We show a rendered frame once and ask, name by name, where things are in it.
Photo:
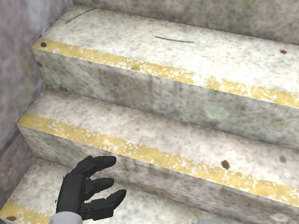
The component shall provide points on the left robot hand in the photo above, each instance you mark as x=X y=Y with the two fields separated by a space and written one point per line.
x=77 y=187

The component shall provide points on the robot left forearm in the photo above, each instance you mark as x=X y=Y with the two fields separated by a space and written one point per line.
x=66 y=217

